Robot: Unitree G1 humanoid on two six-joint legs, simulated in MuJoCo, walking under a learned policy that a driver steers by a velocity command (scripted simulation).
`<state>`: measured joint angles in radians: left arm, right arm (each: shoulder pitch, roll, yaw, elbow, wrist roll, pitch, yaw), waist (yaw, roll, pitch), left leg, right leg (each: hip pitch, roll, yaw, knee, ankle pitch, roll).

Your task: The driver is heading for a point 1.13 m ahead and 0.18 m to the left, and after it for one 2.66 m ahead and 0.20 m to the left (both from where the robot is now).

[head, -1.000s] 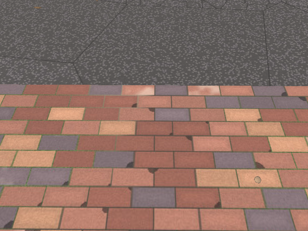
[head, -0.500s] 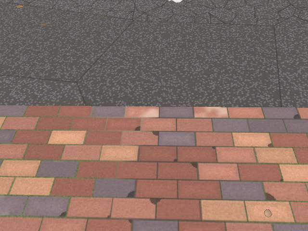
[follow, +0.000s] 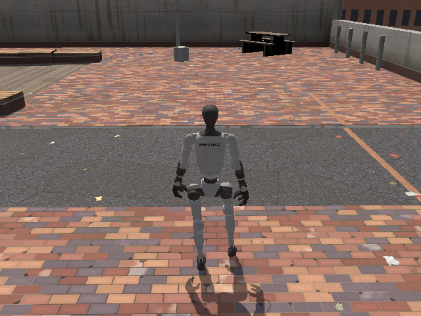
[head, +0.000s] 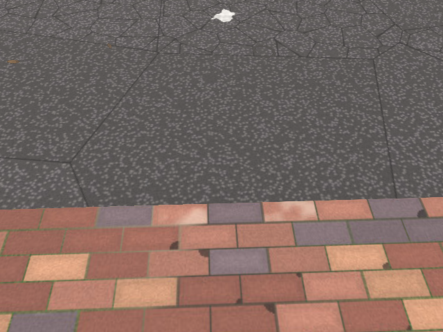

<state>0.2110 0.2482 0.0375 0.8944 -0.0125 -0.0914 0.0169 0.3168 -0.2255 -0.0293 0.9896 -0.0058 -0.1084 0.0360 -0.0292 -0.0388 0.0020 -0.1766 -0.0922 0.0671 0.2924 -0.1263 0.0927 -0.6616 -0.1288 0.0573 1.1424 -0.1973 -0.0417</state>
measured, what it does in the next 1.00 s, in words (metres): walks ahead, turning left: right foot, then left foot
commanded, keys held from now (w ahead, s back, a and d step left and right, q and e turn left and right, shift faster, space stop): w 0.34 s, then w+q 0.66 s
